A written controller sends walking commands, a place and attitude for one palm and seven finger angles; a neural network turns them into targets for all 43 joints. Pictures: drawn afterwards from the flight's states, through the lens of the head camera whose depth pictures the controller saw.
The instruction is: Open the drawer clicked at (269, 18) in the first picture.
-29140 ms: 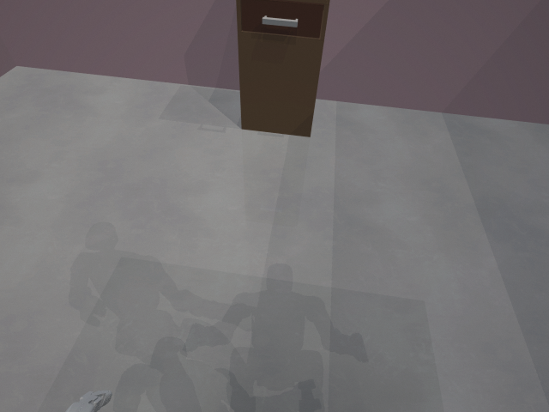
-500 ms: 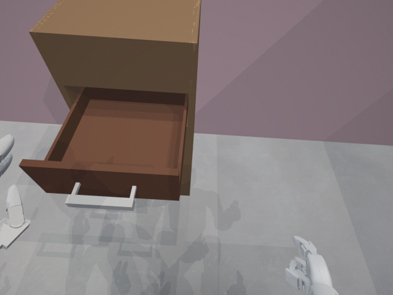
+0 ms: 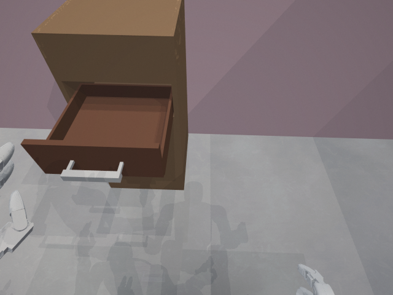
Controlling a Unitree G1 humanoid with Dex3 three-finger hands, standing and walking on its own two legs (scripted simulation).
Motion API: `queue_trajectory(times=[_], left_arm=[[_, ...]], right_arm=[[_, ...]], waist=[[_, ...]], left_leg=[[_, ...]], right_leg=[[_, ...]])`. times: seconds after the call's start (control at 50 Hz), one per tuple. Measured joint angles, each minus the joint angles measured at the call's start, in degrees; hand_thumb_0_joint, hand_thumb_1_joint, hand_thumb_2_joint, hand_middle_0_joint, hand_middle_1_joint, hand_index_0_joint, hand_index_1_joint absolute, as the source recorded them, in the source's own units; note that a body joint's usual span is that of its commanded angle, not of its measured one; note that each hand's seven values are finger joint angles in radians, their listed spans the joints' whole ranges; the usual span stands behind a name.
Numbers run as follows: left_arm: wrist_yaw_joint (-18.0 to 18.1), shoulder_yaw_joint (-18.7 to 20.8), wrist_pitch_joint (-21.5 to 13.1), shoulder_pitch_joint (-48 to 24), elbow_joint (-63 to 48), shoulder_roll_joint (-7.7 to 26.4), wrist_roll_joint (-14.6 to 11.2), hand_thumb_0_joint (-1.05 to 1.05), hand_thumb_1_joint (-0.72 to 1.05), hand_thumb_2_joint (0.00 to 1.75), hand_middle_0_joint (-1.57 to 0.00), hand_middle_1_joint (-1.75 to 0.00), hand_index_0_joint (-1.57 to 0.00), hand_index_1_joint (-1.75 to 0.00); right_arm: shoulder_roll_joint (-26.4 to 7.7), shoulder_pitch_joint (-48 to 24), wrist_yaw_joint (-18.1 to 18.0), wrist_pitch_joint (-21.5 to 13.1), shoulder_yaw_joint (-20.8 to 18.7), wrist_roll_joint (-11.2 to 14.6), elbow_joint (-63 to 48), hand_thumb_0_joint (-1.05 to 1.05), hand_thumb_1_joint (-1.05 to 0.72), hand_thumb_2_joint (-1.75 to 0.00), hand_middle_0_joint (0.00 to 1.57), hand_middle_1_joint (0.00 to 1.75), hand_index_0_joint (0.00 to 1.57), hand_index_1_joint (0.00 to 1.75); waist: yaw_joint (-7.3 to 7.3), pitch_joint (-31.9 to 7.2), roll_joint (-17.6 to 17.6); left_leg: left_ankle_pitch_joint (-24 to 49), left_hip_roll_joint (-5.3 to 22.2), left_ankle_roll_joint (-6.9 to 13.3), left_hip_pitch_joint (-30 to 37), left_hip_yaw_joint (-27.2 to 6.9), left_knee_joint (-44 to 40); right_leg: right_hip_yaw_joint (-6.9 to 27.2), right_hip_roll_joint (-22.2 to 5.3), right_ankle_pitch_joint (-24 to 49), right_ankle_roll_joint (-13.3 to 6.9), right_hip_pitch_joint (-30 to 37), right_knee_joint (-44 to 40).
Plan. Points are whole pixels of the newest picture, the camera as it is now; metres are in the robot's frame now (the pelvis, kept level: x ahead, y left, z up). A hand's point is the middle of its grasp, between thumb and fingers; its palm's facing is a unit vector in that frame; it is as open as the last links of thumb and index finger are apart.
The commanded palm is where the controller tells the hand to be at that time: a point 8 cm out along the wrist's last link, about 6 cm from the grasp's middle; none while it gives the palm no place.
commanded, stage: stop stepping back and stand still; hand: left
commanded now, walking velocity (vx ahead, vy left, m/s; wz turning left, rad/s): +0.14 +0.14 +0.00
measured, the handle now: (94, 170) +0.46 +0.32 -0.11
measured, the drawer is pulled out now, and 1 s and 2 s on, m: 0.30 0.30 0.30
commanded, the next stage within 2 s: let the arm hang, fingers relaxed in 0.66 s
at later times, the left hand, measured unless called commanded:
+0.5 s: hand (6, 246) +0.17 +0.26 +0.15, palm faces +0.40 -0.82 -0.40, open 7.4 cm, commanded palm +0.10 +0.30 +0.18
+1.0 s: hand out of the picture +0.09 +0.21 -0.14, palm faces -0.02 -0.96 -0.28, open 7.4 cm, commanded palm none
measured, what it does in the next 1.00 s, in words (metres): steps on the spot: left foot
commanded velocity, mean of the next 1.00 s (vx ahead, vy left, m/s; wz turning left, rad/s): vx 0.01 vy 0.01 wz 0.00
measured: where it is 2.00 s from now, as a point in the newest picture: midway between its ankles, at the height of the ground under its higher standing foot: outside the picture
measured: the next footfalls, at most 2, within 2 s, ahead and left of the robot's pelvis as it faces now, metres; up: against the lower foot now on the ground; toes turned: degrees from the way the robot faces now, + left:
left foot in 0.10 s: +0.01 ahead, +0.13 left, +0.00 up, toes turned +3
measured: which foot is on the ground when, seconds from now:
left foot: up 0.00-0.08, down 0.10-1.00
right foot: down 0.00-1.00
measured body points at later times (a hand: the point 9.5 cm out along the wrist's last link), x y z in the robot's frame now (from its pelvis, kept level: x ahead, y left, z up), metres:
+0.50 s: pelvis -0.02 +0.02 +0.00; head -0.01 +0.03 +0.45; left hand +0.14 +0.30 +0.17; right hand +0.16 -0.20 -0.08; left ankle -0.03 +0.13 -0.74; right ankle +0.00 -0.11 -0.74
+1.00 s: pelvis -0.03 +0.00 -0.01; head -0.01 +0.00 +0.44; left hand +0.09 +0.26 -0.11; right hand +0.09 -0.26 -0.14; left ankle -0.03 +0.13 -0.74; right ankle +0.00 -0.11 -0.74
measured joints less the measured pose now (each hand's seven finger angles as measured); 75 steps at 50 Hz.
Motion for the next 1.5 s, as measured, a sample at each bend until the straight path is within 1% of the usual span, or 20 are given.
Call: queue_trajectory(times=[0.06, 0.1, 0.12, 0.16, 0.2, 0.28, 0.36, 0.44, 0.5, 0.6, 0.76, 0.8, 0.84, 0.9, 0.98, 1.04, 1.08, 1.2, 1.36, 1.5], left_arm=[[0.66, -1.66, 0.43, 0.79, 1.62, -1.09, 1.03, 0.01, 0.89, 0.90, -0.21, -0.30, -0.21, -0.30], [0.98, -3.17, 0.72, 1.12, -0.03, -1.37, 1.19, 0.02, 0.89, 0.90, -0.21, -0.30, -0.21, -0.30], [1.02, -3.61, 0.58, 0.80, -1.06, -0.93, 1.18, 0.02, 0.89, 0.90, -0.21, -0.30, -0.21, -0.30], [0.89, -3.56, 0.27, 0.42, -3.30, 0.61, 1.16, 0.02, 0.89, 0.90, -0.21, -0.30, -0.21, -0.30], [0.86, -2.27, -0.26, 1.14, -5.57, 2.60, 1.19, 0.02, 0.89, 0.90, -0.21, -0.30, -0.21, -0.30], [1.12, 0.12, -2.23, 0.88, -6.17, 4.77, 0.79, 0.02, 0.89, 0.90, -0.21, -0.30, -0.21, -0.30], [1.36, 0.13, -3.02, -1.31, -2.80, 2.88, 0.36, 0.02, 0.89, 0.90, -0.21, -0.30, -0.21, -0.30], [1.46, -1.72, -1.23, -3.17, 1.09, -0.31, 0.35, 0.01, 0.89, 0.90, -0.21, -0.30, -0.21, -0.30], [1.36, -2.98, 0.67, -3.66, 1.86, -1.29, 0.50, 0.02, 0.89, 0.90, -0.21, -0.30, -0.21, -0.30], [1.08, -3.97, 1.93, -2.92, -1.78, -0.16, 0.61, 0.02, 0.89, 0.90, -0.21, -0.30, -0.21, -0.30], [0.79, -2.14, 0.13, -1.60, -4.38, 2.51, 0.19, 0.02, 0.89, 0.90, -0.21, -0.30, -0.21, -0.30], [-1.32, -5.78, -0.86, -6.50, 5.05, 3.25, 2.52, 0.01, 0.89, 0.90, -0.21, -0.30, -0.21, -0.30], [-4.19, -10.65, 3.34, -13.42, 20.05, 1.99, 4.25, 0.01, 0.90, 0.90, -0.20, -0.30, -0.20, -0.30], [-6.53, -15.63, 10.13, -20.31, 43.32, -1.84, 5.13, 0.01, 0.90, 0.90, -0.20, -0.30, -0.20, -0.30], [-8.09, -20.36, 14.24, -22.96, 63.98, -5.80, 5.25, 0.01, 0.91, 0.90, -0.20, -0.30, -0.20, -0.30], [-8.27, -22.39, 15.13, -22.71, 73.53, -8.54, 4.74, 0.02, 0.91, 0.90, -0.20, -0.30, -0.20, -0.30], [-7.32, -21.56, 14.96, -22.56, 77.97, -9.61, 4.03, 0.01, 0.94, 0.90, -0.20, -0.30, -0.20, -0.30], [-7.38, -20.95, 13.80, -21.81, 86.94, -8.06, 3.79, 0.00, 0.97, 0.90, -0.21, -0.30, -0.20, -0.30], [-7.10, -20.72, 13.30, -20.28, 94.12, -8.68, 3.59, 0.01, 0.93, 0.90, -0.20, -0.30, -0.20, -0.30], [-6.67, -20.49, 12.67, -20.59, 95.84, -10.10, 3.69, 0.01, 0.91, 0.90, -0.20, -0.30, -0.20, -0.30]], right_arm=[[-1.43, 1.72, -0.61, -1.09, -0.85, -0.39, -0.17, 0.01, -0.90, -0.90, 0.20, 0.30, 0.20, 0.30], [-2.85, 2.39, -1.04, -2.53, -1.60, -0.72, -0.92, 0.01, -0.90, -0.90, 0.20, 0.30, 0.20, 0.30], [-2.94, 2.19, -1.28, -3.20, -2.08, -0.93, -0.90, 0.01, -0.90, -0.90, 0.20, 0.30, 0.20, 0.30], [-2.53, 1.62, -1.20, -3.90, -2.36, -0.91, -1.53, 0.01, -0.90, -0.90, 0.20, 0.30, 0.20, 0.30], [-1.92, 0.90, -0.92, -4.51, -2.00, -0.66, -2.58, 0.01, -0.90, -0.90, 0.20, 0.30, 0.20, 0.30], [-0.24, -0.65, -0.50, -5.06, -0.70, -0.01, -3.55, 0.01, -0.90, -0.90, 0.20, 0.30, 0.20, 0.30], [1.23, -1.88, -0.02, -4.40, 0.64, 0.14, -3.29, 0.01, -0.90, -0.90, 0.20, 0.30, 0.20, 0.30], [2.26, -2.24, -0.04, -3.58, 1.80, -0.15, -2.75, 0.01, -0.90, -0.90, 0.20, 0.30, 0.20, 0.30], [3.08, -1.95, -0.11, -3.52, 2.59, -0.46, -2.80, 0.01, -0.90, -0.90, 0.20, 0.30, 0.20, 0.30], [3.82, -1.58, 0.13, -4.12, 3.35, -0.94, -3.25, 0.01, -0.90, -0.90, 0.20, 0.31, 0.21, 0.30], [2.61, -2.47, 0.16, -3.23, 2.39, -0.87, -3.53, 0.01, -0.90, -0.90, 0.20, 0.31, 0.21, 0.30], [0.77, -2.98, 2.05, -5.55, 0.83, -0.88, -0.23, 0.01, -0.90, -0.90, 0.20, 0.30, 0.21, 0.30], [-1.75, -4.21, 3.29, -4.41, -0.05, -1.45, 3.39, 0.01, -0.90, -0.90, 0.20, 0.30, 0.21, 0.30], [-3.67, -5.37, 3.51, -1.67, -0.35, -2.11, 6.85, 0.01, -0.90, -0.90, 0.20, 0.30, 0.20, 0.30], [-3.07, -3.60, 2.90, 0.79, -0.14, -2.57, 8.91, 0.01, -0.90, -0.90, 0.20, 0.30, 0.20, 0.30], [-1.72, -1.17, 2.40, 2.11, 0.29, -2.94, 11.62, 0.01, -0.90, -0.90, 0.20, 0.30, 0.20, 0.30], [-0.68, 0.65, 2.11, 2.71, 0.71, -3.02, 13.81, 0.01, -0.90, -0.90, 0.20, 0.30, 0.20, 0.30], [1.90, 4.63, 1.49, 3.64, 1.35, -2.90, 19.40, 0.01, -0.90, -0.90, 0.20, 0.30, 0.20, 0.30], [4.22, 6.48, 1.11, 3.18, 1.22, -2.68, 22.67, 0.01, -0.90, -0.90, 0.20, 0.30, 0.20, 0.30], [5.99, 6.71, 1.14, 2.71, 1.12, -2.73, 24.24, 0.00, -0.90, -0.90, 0.20, 0.30, 0.20, 0.30]], waist=[[-0.79, -0.92, -1.23], [-1.29, -0.24, -0.45], [-1.35, 0.68, -0.93], [-0.34, 2.50, -2.62], [0.21, 3.25, -3.06], [0.38, 2.87, -0.96], [0.82, 1.43, 0.69], [1.35, 1.11, 0.67], [1.66, 1.71, -0.35], [1.92, 3.35, -1.81], [0.87, 3.92, -0.79], [1.41, 2.38, 0.56], [1.92, 1.04, 2.26], [1.27, 0.33, 3.83], [-0.22, 2.15, 1.72], [-0.13, 3.90, -1.03], [0.47, 4.73, -2.11], [2.11, 5.57, -1.52], [2.17, 4.50, 1.36], [1.99, 3.43, 1.94]], left_leg=[[0.52, 0.86, 1.21, 6.63, 0.62, -13.52], [4.07, 1.93, 1.90, 11.66, 0.23, -24.24], [5.90, 1.82, 0.55, 12.49, 0.00, -26.12], [6.78, 1.09, -1.02, 12.96, 0.49, -25.71], [6.30, 1.18, -1.42, 13.01, 0.90, -24.60], [5.33, 2.45, -1.51, 12.49, 0.16, -22.65], [4.95, 2.87, -1.15, 11.75, 0.03, -21.74], [5.70, 2.32, -0.97, 12.52, 0.62, -23.31], [6.57, 1.76, -0.64, 13.39, 1.03, -25.11], [7.52, 1.61, -0.79, 14.20, 1.29, -26.88], [7.88, 2.50, -1.27, 14.30, 0.98, -27.61], [7.52, 2.04, -1.20, 12.06, 0.64, -25.94], [6.60, 1.35, -0.91, 10.09, 0.57, -23.53], [5.20, 1.08, -0.73, 8.63, 0.82, -20.68], [4.59, 1.06, -1.30, 9.13, 0.60, -19.29], [4.94, 1.33, -1.68, 10.25, 0.20, -19.77], [5.52, 1.88, -1.90, 10.74, -0.32, -20.61], [7.62, 2.98, -2.28, 11.87, -1.38, -23.54], [9.26, 2.60, -1.84, 13.78, -0.49, -26.50], [9.78, 2.22, -1.59, 14.44, 0.30, -27.35]], right_leg=[[-0.55, -0.46, 0.64, 0.06, -0.03, -0.82], [-1.91, 0.11, 0.27, 0.29, -0.14, 0.05], [-2.27, -0.25, -0.13, 0.46, -0.28, 1.03], [-1.73, -1.11, -0.38, 0.74, -0.22, 2.22], [-1.28, -1.04, -0.35, 0.74, -0.10, 2.76], [-2.12, 0.27, 0.63, 0.43, 1.25, 1.01], [-2.27, 0.76, 1.34, 0.48, 1.42, -0.08], [-1.69, 0.29, 2.09, 1.07, 1.84, -1.25], [-1.31, -0.20, 2.56, 1.40, 2.10, -1.97], [-1.08, -0.26, 3.08, 1.34, 2.45, -2.91], [-1.49, 0.74, 4.27, 0.91, 3.38, -5.35], [-1.76, 0.10, 3.51, 0.86, 1.05, -3.01], [-1.68, -0.79, 1.77, 1.04, -1.38, 0.60], [-1.24, -1.26, -0.10, 1.13, -3.40, 4.41], [-1.36, -1.40, -1.44, 0.27, -3.25, 6.78], [-1.78, -1.13, -1.26, 0.10, -2.01, 6.32], [-2.37, -0.51, -0.32, 0.01, -0.96, 4.61], [-3.67, 0.93, 3.04, -0.61, 1.83, -1.26], [-2.89, 0.73, 4.84, -0.27, 3.30, -3.94], [-2.09, 0.36, 4.95, -0.11, 3.15, -3.63]])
